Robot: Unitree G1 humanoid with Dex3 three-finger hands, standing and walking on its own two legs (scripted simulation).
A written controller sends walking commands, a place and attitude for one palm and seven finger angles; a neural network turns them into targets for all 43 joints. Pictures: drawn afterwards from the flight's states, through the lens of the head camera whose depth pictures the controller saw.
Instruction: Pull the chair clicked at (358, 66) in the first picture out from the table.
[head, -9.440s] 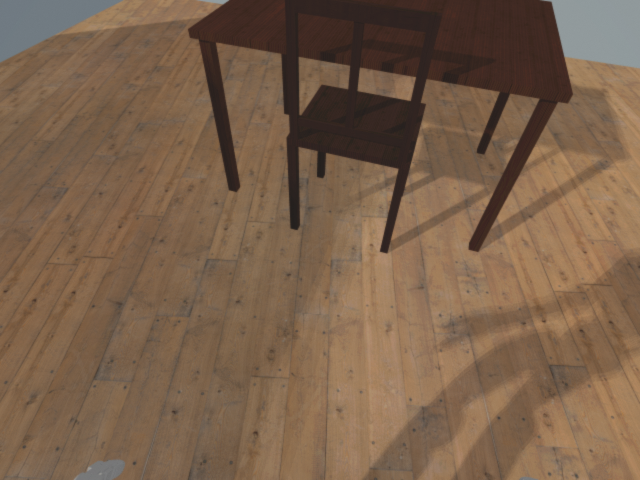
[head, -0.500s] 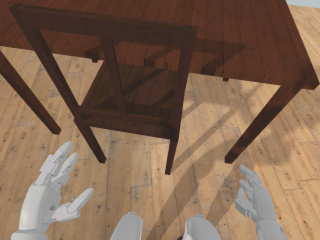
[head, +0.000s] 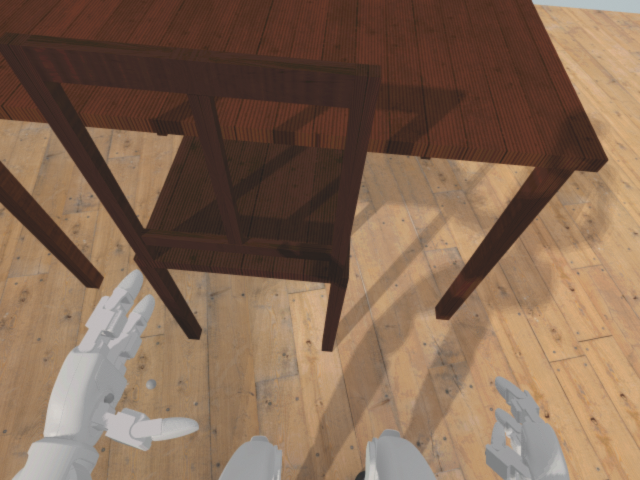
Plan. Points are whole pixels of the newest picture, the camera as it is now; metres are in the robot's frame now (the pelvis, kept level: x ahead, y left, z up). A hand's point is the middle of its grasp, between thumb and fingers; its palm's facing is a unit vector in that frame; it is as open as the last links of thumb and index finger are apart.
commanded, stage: raise the hand toward the chair's back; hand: left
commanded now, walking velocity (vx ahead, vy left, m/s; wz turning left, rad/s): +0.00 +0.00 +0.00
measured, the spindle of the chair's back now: (221, 182) +0.51 +0.17 +0.03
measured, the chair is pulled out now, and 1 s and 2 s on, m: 0.00 0.00 0.00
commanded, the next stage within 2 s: aim the fingers beside a spindle in 1.00 s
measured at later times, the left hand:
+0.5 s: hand (133, 348) +0.25 +0.21 +0.05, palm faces -0.04 -1.00 -0.06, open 16.9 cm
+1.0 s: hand (143, 346) +0.25 +0.20 +0.06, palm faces -0.03 -1.00 -0.06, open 16.9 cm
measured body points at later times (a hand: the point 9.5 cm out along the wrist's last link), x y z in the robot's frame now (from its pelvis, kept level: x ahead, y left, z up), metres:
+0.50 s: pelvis +0.01 +0.01 +0.01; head +0.09 +0.02 +0.45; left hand +0.25 +0.27 +0.06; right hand +0.19 -0.23 -0.06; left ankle +0.00 +0.11 -0.65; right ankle +0.05 -0.13 -0.65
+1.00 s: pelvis +0.01 +0.00 +0.01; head +0.08 +0.00 +0.46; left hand +0.25 +0.26 +0.06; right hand +0.19 -0.24 -0.06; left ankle +0.00 +0.11 -0.65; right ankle +0.05 -0.13 -0.65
